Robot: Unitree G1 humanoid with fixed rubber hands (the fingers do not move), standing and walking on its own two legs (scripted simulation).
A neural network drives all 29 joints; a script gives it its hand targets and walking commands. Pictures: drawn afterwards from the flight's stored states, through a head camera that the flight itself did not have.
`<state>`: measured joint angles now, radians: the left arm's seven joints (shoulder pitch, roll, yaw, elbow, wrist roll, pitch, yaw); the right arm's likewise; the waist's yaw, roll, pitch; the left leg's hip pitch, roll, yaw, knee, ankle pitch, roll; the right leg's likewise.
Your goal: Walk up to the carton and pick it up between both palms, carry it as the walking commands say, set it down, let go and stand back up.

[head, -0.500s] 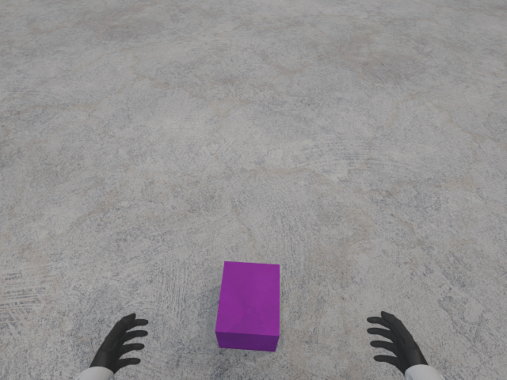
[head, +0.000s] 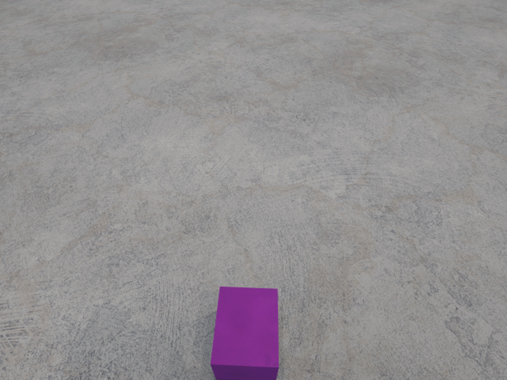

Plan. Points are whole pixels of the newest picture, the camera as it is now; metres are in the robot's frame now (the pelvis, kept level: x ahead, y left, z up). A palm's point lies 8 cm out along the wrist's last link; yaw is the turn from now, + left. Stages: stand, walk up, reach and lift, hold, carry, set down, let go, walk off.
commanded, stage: stand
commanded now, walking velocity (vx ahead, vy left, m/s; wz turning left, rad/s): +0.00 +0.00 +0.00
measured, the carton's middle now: (247, 333) +0.41 +0.03 -0.66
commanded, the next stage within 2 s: none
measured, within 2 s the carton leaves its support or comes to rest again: neither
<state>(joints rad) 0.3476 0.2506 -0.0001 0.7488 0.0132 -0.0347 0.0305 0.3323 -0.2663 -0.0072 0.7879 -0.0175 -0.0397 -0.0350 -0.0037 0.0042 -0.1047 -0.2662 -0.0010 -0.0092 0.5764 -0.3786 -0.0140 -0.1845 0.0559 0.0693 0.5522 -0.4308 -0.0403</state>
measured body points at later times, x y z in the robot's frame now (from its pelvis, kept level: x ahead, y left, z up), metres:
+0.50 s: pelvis -0.01 +0.00 +0.00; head -0.01 -0.01 +0.45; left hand -0.01 +0.25 -0.14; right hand -0.01 -0.25 -0.15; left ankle -0.05 +0.13 -0.73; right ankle -0.10 -0.10 -0.73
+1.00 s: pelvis -0.03 +0.00 +0.01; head -0.04 -0.01 +0.46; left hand -0.08 +0.22 -0.15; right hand -0.08 -0.23 -0.15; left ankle -0.05 +0.13 -0.73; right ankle -0.10 -0.10 -0.73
